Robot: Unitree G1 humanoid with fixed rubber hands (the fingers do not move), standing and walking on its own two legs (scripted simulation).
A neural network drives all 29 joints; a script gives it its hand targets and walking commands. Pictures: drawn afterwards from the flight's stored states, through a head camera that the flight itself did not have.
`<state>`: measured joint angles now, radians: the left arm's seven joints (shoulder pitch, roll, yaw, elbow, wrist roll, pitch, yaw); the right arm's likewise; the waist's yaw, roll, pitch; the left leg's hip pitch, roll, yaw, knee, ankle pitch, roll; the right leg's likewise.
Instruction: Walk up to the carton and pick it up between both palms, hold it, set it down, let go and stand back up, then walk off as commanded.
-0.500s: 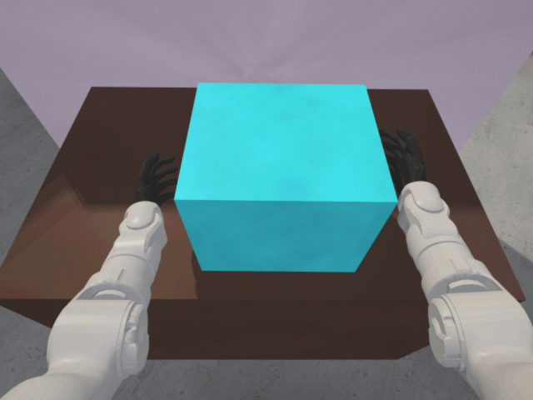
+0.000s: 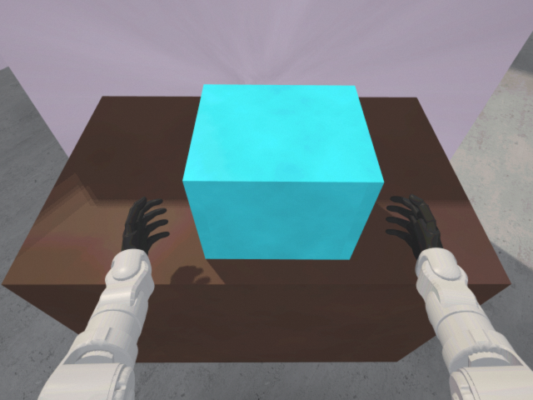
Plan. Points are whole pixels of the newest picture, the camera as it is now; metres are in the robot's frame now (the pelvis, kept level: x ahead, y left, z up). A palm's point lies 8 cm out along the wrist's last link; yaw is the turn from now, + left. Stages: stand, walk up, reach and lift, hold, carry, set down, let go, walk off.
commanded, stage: set down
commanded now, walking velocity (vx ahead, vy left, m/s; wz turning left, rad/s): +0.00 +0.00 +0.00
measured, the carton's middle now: (278, 174) +0.51 +0.00 +0.01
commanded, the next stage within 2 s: none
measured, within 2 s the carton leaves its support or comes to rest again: neither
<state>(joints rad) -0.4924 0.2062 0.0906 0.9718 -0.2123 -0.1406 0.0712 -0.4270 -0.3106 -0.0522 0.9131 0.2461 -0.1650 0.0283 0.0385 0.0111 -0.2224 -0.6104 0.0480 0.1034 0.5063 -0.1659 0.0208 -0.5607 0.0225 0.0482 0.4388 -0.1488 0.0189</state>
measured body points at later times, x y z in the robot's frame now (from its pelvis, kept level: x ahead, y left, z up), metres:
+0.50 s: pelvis -0.04 +0.00 +0.00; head +0.01 +0.03 +0.45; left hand +0.29 +0.24 -0.02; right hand +0.31 -0.24 +0.01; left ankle +0.04 +0.10 -0.73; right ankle +0.03 -0.14 -0.73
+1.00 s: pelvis -0.02 -0.01 +0.00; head +0.02 +0.02 +0.45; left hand +0.24 +0.24 -0.03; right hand +0.25 -0.26 +0.00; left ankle +0.04 +0.10 -0.73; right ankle +0.03 -0.14 -0.73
